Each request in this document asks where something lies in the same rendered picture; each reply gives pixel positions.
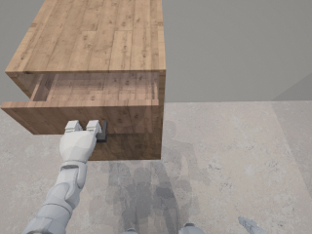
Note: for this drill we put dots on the robot left forearm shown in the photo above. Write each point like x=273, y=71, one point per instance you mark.
x=61, y=200

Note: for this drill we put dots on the robot shin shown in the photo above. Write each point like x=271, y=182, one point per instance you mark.
x=131, y=230
x=189, y=224

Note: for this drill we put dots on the left robot hand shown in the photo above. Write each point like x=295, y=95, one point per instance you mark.
x=76, y=144

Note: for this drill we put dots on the drawer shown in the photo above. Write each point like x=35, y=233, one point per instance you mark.
x=127, y=101

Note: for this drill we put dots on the cabinet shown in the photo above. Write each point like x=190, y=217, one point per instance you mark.
x=98, y=36

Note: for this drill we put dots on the right robot hand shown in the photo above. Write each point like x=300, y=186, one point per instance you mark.
x=250, y=225

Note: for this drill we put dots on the handle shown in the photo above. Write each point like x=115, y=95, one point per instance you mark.
x=102, y=137

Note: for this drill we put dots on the robot left shin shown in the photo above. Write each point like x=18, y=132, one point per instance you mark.
x=131, y=230

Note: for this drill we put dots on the robot right shin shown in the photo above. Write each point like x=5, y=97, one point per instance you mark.
x=189, y=224

